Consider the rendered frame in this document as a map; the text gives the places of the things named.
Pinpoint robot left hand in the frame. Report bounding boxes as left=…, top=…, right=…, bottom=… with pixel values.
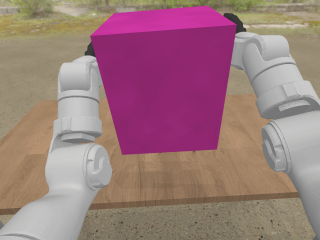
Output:
left=84, top=42, right=96, bottom=58

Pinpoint right robot forearm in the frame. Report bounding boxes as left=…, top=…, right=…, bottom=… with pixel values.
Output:
left=230, top=32, right=320, bottom=120

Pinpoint carton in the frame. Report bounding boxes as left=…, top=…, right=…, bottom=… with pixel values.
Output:
left=90, top=6, right=237, bottom=155

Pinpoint robot right hand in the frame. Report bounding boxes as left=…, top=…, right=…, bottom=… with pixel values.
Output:
left=223, top=13, right=246, bottom=34

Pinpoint left robot forearm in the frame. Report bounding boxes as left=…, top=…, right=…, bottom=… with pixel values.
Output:
left=45, top=55, right=103, bottom=185

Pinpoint table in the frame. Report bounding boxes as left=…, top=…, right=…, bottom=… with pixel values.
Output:
left=0, top=94, right=318, bottom=240

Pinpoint right robot upper arm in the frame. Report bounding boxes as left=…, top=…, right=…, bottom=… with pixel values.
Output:
left=261, top=110, right=320, bottom=240

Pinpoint left robot upper arm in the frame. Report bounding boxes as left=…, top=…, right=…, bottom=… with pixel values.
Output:
left=0, top=143, right=112, bottom=240

